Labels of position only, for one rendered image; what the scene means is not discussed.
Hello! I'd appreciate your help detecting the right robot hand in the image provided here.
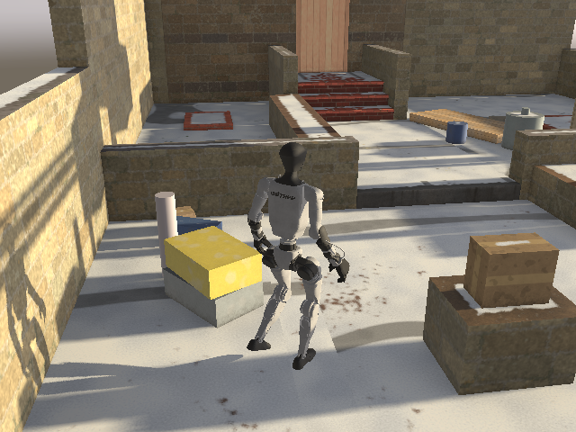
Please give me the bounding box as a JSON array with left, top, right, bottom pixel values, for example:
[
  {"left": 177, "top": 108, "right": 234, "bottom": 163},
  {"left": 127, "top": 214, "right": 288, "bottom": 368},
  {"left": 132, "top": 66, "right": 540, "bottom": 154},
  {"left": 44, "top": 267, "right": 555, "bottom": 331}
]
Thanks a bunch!
[{"left": 328, "top": 259, "right": 350, "bottom": 283}]

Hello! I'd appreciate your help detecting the left robot hand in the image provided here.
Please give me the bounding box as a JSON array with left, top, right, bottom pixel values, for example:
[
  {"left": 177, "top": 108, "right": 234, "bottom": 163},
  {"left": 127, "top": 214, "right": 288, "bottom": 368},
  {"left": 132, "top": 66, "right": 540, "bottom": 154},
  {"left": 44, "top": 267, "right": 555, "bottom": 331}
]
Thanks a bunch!
[{"left": 254, "top": 235, "right": 272, "bottom": 255}]

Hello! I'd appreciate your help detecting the robot right forearm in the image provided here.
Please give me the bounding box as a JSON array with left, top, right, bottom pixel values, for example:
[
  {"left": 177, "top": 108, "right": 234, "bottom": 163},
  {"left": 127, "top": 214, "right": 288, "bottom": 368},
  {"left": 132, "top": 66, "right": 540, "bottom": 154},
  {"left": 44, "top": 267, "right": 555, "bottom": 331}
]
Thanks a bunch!
[{"left": 316, "top": 226, "right": 342, "bottom": 266}]

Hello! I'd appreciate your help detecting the robot left upper arm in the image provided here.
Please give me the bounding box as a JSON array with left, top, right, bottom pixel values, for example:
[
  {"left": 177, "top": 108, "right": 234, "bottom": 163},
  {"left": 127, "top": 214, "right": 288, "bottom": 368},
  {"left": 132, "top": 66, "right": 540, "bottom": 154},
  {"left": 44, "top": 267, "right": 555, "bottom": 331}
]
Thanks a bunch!
[{"left": 247, "top": 177, "right": 275, "bottom": 222}]

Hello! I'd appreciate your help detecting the robot left forearm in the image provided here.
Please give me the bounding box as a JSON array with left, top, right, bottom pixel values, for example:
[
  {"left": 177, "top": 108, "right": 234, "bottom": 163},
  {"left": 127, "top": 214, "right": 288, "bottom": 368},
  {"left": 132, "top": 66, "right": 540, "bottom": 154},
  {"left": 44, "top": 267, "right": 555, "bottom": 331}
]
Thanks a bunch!
[{"left": 247, "top": 218, "right": 264, "bottom": 241}]

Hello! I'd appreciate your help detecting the robot right foot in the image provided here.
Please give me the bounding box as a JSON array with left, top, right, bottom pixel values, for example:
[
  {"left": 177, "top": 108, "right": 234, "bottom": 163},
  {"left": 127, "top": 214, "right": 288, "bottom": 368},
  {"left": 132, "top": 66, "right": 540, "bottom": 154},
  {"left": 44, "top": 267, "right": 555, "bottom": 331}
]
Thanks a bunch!
[{"left": 292, "top": 348, "right": 316, "bottom": 370}]

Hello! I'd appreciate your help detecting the robot right upper arm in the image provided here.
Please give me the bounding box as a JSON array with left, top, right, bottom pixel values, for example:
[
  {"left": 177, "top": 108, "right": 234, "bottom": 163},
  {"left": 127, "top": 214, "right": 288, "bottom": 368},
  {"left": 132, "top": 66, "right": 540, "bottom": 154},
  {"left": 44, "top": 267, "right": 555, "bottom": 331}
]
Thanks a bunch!
[{"left": 304, "top": 184, "right": 324, "bottom": 239}]

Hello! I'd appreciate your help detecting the robot right shin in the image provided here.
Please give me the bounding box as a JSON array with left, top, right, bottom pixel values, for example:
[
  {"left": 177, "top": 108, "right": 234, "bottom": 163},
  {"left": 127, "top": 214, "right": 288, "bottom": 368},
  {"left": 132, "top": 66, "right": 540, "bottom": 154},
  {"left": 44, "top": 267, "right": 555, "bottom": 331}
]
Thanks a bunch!
[{"left": 298, "top": 303, "right": 319, "bottom": 359}]

